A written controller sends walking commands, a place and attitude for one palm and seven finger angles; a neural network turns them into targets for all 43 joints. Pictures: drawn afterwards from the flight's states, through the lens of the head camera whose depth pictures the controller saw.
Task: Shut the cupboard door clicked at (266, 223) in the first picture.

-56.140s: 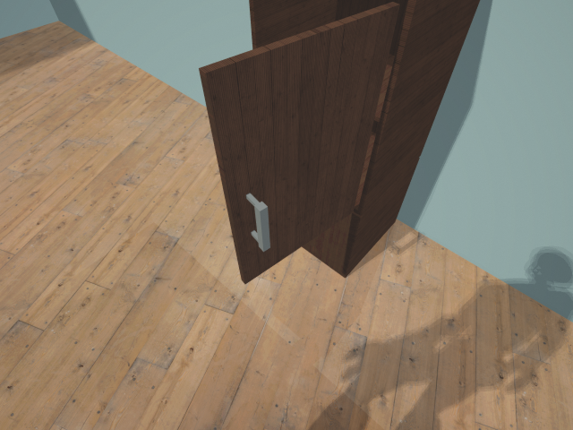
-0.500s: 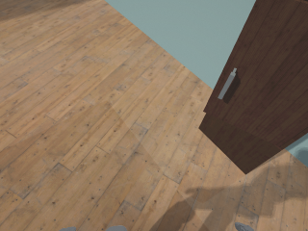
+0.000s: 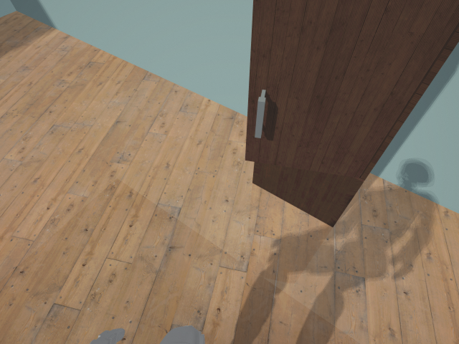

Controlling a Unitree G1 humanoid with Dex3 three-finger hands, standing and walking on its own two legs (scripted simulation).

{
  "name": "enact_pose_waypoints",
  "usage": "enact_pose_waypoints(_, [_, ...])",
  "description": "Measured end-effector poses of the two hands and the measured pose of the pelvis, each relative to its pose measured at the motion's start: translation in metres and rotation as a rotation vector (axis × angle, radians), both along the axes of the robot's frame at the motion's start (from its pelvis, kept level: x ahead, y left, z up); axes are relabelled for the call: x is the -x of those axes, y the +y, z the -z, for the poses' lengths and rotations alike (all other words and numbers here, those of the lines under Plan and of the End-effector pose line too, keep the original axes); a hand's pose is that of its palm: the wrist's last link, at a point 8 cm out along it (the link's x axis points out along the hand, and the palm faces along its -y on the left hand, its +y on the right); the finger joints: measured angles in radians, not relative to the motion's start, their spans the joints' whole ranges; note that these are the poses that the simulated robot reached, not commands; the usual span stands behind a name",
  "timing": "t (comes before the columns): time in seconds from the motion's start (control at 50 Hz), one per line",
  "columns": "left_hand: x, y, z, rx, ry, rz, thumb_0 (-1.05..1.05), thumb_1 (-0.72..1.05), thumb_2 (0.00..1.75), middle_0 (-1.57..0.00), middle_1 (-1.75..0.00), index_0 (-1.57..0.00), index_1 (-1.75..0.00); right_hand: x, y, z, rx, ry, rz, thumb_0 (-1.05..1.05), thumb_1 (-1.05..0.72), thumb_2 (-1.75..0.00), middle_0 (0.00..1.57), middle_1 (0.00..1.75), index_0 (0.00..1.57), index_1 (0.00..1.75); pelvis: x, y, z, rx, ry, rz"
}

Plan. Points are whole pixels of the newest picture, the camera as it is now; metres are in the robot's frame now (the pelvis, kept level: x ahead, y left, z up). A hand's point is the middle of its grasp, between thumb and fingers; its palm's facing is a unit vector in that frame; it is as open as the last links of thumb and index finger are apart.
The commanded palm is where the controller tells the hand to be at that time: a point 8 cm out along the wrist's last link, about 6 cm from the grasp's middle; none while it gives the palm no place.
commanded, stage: turn to face it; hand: left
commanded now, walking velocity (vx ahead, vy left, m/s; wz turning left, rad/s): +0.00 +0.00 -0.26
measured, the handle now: (260, 114) +0.71 -0.06 -0.09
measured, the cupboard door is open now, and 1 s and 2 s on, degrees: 23 23 23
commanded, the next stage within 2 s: take the last steps up to it in 0.10 s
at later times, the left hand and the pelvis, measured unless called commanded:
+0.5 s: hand (151, 331) +0.16 +0.17 -0.16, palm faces -0.17 -0.96 -0.20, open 7.4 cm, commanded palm none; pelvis +0.04 -0.01 +0.00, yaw -9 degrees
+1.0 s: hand (186, 296) +0.23 +0.11 -0.18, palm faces -0.15 -0.98 -0.14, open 7.4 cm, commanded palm none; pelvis +0.19 -0.06 +0.00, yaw -11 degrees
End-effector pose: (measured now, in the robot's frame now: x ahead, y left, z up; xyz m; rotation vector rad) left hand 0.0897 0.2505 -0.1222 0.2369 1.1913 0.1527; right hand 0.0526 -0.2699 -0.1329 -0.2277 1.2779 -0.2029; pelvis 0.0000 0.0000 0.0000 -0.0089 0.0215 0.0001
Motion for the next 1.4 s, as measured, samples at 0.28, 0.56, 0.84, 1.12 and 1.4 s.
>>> enact_pose_waypoints(0.28, [-0.021, 0.011, 0.02, 0.079, 0.067, 0.032, 0.01, 0.91, 0.9, -0.2, -0.3, -0.2, -0.3, 0.009, 0.046, -0.016, 0.005, -0.015, 0.039, 0.01, -0.91, -0.9, 0.2, 0.3, 0.2, 0.3, -0.02, 0.02, -0.004, 0.02, -0.002, 0.087])
enact_pose_waypoints(0.56, [-0.084, -0.045, 0.007, 0.047, 0.009, 0.154, 0.01, 0.91, 0.9, -0.2, -0.3, -0.2, -0.3, 0.067, -0.006, 0.009, -0.045, 0.152, 0.224, 0.01, -0.9, -0.9, 0.2, 0.3, 0.2, 0.3, -0.056, -0.028, 0.003, 0.016, -0.005, 0.152])
enact_pose_waypoints(0.84, [-0.066, -0.075, 0.04, 0.106, 0.272, 0.061, 0.01, 0.9, 0.9, -0.2, -0.3, -0.2, -0.3, -0.113, -0.038, -0.005, 0.003, -0.071, 0.122, 0.01, -0.91, -0.9, 0.2, 0.3, 0.2, 0.3, -0.148, -0.049, 0.009, 0.032, -0.02, 0.16])
enact_pose_waypoints(1.12, [-0.22, -0.113, 0.015, 0.076, 0.089, 0.117, 0.01, 0.91, 0.9, -0.2, -0.3, -0.2, -0.3, -0.133, -0.038, -0.002, -0.076, 0.082, 0.189, 0.01, -0.92, -0.9, 0.2, 0.3, 0.2, 0.3, -0.219, -0.084, -0.007, 0.011, -0.027, 0.174])
enact_pose_waypoints(1.4, [-0.263, -0.139, 0.013, 0.041, 0.037, 0.121, 0.01, 0.91, 0.9, -0.2, -0.3, -0.21, -0.3, -0.193, -0.089, 0.004, -0.04, 0.049, 0.187, 0.01, -0.91, -0.9, 0.2, 0.3, 0.2, 0.3, -0.239, -0.101, -0.001, -0.02, -0.015, 0.162])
